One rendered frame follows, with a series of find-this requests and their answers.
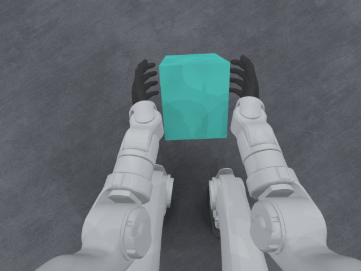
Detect left robot thigh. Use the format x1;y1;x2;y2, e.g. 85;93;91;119
126;171;174;271

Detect robot left hand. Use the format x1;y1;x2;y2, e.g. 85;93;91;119
132;59;159;105

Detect right robot forearm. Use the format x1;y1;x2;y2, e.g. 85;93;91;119
230;97;327;230

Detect robot left upper arm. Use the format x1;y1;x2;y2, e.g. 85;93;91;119
35;203;152;271

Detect robot right upper arm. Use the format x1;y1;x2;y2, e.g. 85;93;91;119
250;197;361;271

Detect robot right hand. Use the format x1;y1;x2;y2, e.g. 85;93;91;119
229;55;259;99

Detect carton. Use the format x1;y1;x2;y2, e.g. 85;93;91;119
159;53;230;141

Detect left robot forearm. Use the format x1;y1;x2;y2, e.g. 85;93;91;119
81;100;164;240

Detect robot right foot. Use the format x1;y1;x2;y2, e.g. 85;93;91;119
207;187;221;239

